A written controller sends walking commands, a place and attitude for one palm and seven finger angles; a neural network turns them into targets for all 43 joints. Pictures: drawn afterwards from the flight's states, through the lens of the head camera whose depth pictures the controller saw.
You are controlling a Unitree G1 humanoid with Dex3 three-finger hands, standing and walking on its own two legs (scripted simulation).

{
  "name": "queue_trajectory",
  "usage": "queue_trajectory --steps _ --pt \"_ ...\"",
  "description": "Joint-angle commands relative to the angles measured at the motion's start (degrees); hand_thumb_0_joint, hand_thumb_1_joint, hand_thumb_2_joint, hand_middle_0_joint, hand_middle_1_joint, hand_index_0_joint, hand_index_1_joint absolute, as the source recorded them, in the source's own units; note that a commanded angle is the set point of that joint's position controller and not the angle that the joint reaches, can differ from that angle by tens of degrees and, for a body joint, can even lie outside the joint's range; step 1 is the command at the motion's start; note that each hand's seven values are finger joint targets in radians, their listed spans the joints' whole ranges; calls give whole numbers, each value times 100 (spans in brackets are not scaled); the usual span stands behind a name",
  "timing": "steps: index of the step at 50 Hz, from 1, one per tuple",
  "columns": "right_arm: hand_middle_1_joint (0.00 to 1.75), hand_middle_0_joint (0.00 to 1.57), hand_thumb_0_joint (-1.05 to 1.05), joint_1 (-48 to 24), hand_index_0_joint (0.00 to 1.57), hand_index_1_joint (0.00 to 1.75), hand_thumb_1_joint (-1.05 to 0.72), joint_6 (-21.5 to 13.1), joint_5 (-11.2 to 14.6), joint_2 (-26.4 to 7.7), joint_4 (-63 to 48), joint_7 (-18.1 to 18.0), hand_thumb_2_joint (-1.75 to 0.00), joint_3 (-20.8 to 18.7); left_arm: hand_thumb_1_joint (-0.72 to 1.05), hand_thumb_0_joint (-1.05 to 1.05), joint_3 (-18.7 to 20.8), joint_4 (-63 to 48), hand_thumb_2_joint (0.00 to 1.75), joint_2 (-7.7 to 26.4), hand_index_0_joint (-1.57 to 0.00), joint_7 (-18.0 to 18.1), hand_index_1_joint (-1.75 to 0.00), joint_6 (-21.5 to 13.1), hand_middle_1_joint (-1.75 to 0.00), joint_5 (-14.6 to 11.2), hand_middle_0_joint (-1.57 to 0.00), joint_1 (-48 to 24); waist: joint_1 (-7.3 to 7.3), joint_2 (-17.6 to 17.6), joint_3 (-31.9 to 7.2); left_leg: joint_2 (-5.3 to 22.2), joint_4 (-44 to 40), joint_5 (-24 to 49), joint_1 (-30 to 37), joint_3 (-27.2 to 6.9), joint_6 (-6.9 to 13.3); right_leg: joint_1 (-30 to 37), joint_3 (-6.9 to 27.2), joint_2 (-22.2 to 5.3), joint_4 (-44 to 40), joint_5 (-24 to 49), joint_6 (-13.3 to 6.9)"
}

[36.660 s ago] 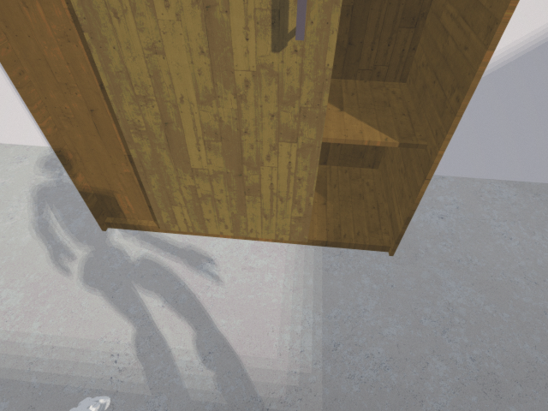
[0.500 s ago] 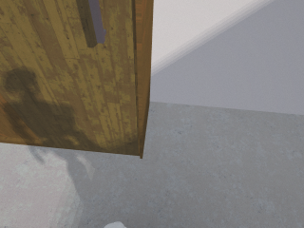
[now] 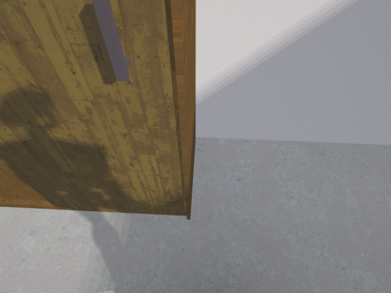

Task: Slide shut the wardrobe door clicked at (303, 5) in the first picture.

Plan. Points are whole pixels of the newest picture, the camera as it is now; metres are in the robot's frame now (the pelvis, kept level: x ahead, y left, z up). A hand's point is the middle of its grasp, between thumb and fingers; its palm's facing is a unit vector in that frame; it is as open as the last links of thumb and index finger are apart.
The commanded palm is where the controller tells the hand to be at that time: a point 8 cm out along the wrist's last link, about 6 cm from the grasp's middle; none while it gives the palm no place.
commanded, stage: come to a stop and stand still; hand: left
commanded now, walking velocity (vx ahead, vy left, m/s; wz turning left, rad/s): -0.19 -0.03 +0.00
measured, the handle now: (115, 35) +0.52 +0.17 +0.25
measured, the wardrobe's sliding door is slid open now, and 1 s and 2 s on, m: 0.01 0.01 0.01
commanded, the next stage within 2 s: look again from close up in 1.48 s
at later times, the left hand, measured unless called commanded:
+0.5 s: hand out of the picture +0.07 +0.17 -0.17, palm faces -0.01 -0.96 -0.27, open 7.4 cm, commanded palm none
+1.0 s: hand out of the picture -0.01 +0.13 -0.17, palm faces -0.01 -0.98 -0.19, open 7.4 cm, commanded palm none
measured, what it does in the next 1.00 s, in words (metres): steps on the spot: right foot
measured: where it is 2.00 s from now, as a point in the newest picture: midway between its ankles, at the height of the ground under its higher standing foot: outside the picture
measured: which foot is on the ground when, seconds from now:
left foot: down 0.00-1.00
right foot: down 0.00-0.04, up 0.06-0.28, down 0.30-1.00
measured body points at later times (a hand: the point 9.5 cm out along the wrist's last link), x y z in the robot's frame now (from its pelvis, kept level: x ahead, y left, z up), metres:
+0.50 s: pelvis +0.00 -0.02 -0.01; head +0.01 -0.04 +0.44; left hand +0.07 +0.22 -0.15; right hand +0.06 -0.27 -0.16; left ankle +0.00 +0.10 -0.73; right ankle -0.04 -0.14 -0.73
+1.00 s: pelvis -0.01 -0.04 +0.01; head +0.00 -0.05 +0.46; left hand -0.01 +0.18 -0.15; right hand -0.05 -0.26 -0.16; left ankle +0.00 +0.10 -0.73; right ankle -0.04 -0.14 -0.73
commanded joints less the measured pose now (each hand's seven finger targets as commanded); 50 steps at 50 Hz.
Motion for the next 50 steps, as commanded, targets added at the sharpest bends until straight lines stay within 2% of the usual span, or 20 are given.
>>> queue_trajectory --steps 1,2,3,4,7,12,13,14,15,16,18,19,20,22,23,24,26,29,33,50 --pt "30 20 0 594 20 30 -90 -56 -81 -778 -185 -126 -90 -183 90 0 288 -412 90 858 -20 85 -30 -3 -30 6 -20 163 88 274 -806 942 -762 3264 564 -763 195 264 508 -600 109 2668 -239" --pt "30 20 0 505 20 30 -90 -65 -100 -947 -276 -132 -90 -202 90 0 240 -462 90 712 -20 91 -30 46 -30 4 -20 157 109 1219 -730 1564 -1139 4409 580 -1292 590 -34 62 -142 763 911 57" --pt "30 20 0 489 20 30 -90 -84 -125 -967 -302 -153 -90 -198 90 0 239 -506 90 674 -20 107 -30 91 -30 23 -20 43 47 1464 -581 1929 -1338 5264 483 -1520 987 -338 168 111 1752 -1232 112" --pt "30 20 0 515 20 30 -90 -104 -145 -991 -335 -191 -90 -177 90 0 272 -513 90 704 -20 101 -30 141 -30 22 -20 -11 34 1159 -553 1999 -1287 5346 306 -1507 1198 -434 539 111 2457 -1748 89" --pt "30 20 0 313 20 30 -90 -139 -181 -1118 -464 -198 -90 -212 90 0 248 -525 90 581 -20 33 -30 96 -30 25 -20 -35 86 650 -686 1734 -832 5494 1133 -1106 1099 -902 523 96 2212 -1537 140" --pt "30 20 0 277 20 30 -90 -141 -129 -1207 -413 -140 -90 -234 90 0 193 -453 90 631 -20 -20 -30 25 -30 6 -20 215 144 876 -878 1399 -644 4577 1029 -866 674 257 217 93 69 -308 92" --pt "30 20 0 -275 20 30 -90 -249 74 -1403 -787 -104 -90 -335 90 0 173 -172 90 762 -20 157 -30 -202 -30 5 -20 1082 604 190 -1512 1227 863 4457 1119 -544 209 402 713 -278 -1245 1040 79" --pt "30 20 0 -40 20 30 -90 -250 19 -752 -1226 25 -90 -204 90 0 260 -507 90 1216 -20 180 -30 -281 -30 103 -20 874 321 -1330 -1043 314 1278 562 -720 -136 20 1083 1642 -1129 -885 3629 -197" --pt "30 20 0 123 20 30 -90 -227 -30 -530 -1251 18 -90 -114 90 0 170 -500 90 1171 -20 188 -30 -366 -30 138 -20 770 213 -920 -1064 132 1417 -953 -1116 -353 -67 1317 1743 -1541 -466 4778 -747" --pt "30 20 0 207 20 30 -90 -220 -3 -411 -1238 34 -90 -120 90 0 119 -606 90 1213 -20 186 -30 -385 -30 182 -20 742 114 -122 -1110 -119 1131 -990 -1153 -222 -106 1499 1291 -1250 -216 5126 -742" --pt "30 20 0 309 20 30 -90 -160 -34 -514 -1258 39 -90 -112 90 0 217 -605 90 1147 -20 218 -30 -401 -30 74 -20 637 68 -1374 -1252 6 1005 -452 -1181 -260 0 1707 1263 -1018 64 5070 -765" --pt "30 20 0 378 20 30 -90 -182 -34 -593 -1250 11 -90 -104 90 0 184 -643 90 1029 -20 234 -30 -372 -30 65 -20 555 7 -1549 -1109 40 510 -127 -794 -296 46 1365 1055 -931 156 4863 -681" --pt "30 20 0 542 20 30 -90 -206 -39 -606 -1145 4 -90 -93 90 0 142 -680 90 970 -20 226 -30 -313 -30 56 -20 509 -64 -974 -1032 70 -25 876 -111 -325 76 853 915 -784 267 4149 -509" --pt "30 20 0 652 20 30 -90 -276 -116 -903 -972 -1 -90 -87 90 0 95 -676 90 800 -20 195 -30 -198 -30 16 -20 632 26 1353 -757 923 -381 3732 595 -1148 450 -24 442 -74 645 1016 -35" --pt "30 20 0 526 20 30 -90 -249 -111 -947 -930 -32 -90 -65 90 0 40 -591 90 713 -20 178 -30 -170 -30 2 -20 699 112 1599 -425 1206 -640 4200 293 -1389 698 2 232 156 744 -513 44" --pt "30 20 0 334 20 30 -90 -220 -111 -962 -942 -48 -90 -51 90 0 20 -506 90 657 -20 153 -30 -151 -30 -4 -20 790 210 1063 -171 1178 -700 3735 -44 -1312 737 87 268 164 604 -944 3" --pt "30 20 0 -23 20 30 -90 -196 -88 -868 -1033 -41 -90 -5 90 0 -9 -367 90 674 -20 100 -30 -187 -30 31 -20 1061 340 45 35 637 -459 1880 -351 -894 396 162 698 -80 -401 213 -92" --pt "30 20 0 246 20 30 -90 -161 -74 -615 -845 -9 -90 29 90 0 -16 -285 90 886 -20 56 -30 -294 -30 45 -20 860 51 -826 -89 167 -221 465 110 -419 57 -230 1310 -591 -1119 366 -274" --pt "30 20 0 433 20 30 -90 -208 -91 -531 -568 5 -90 70 90 0 -29 -194 90 810 -20 36 -30 -295 -30 40 -20 860 56 -233 20 242 -648 507 238 -536 73 -367 1128 -378 -1250 -341 -211" --pt "30 20 0 780 20 30 -90 -328 -66 -425 144 -67 -90 211 90 0 -65 466 90 579 -20 20 -30 -339 -30 13 -20 1309 235 -127 -41 375 -950 975 -8 -610 65 360 856 -354 -1098 460 -200"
